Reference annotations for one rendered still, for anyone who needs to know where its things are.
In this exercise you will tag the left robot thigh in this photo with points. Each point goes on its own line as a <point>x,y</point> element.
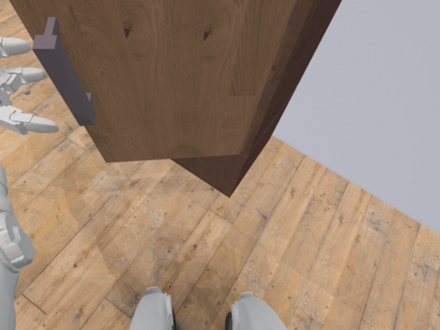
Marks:
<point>154,312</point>

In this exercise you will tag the robot left upper arm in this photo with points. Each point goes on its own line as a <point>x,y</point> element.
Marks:
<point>16,251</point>

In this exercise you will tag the handle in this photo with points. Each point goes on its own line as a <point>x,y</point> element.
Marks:
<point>56,63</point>

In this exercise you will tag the cupboard door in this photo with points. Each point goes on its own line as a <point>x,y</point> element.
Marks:
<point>169,78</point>

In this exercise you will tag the robot thigh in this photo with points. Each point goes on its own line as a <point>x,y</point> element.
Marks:
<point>252,313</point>
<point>154,312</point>

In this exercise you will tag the right robot thigh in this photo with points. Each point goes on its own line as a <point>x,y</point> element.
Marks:
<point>252,313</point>

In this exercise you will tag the left robot hand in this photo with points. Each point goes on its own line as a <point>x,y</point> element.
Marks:
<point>11,117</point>

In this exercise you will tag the robot left forearm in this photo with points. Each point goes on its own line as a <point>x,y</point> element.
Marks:
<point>5,204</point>

